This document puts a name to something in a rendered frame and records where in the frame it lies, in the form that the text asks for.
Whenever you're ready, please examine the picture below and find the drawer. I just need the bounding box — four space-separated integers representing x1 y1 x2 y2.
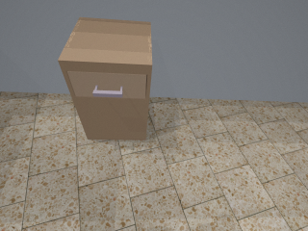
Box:
67 71 146 99

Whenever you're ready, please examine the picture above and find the handle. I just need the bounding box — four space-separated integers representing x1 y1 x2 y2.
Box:
92 85 123 98

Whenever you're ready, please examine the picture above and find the cabinet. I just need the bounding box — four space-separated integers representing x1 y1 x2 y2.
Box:
58 17 153 141

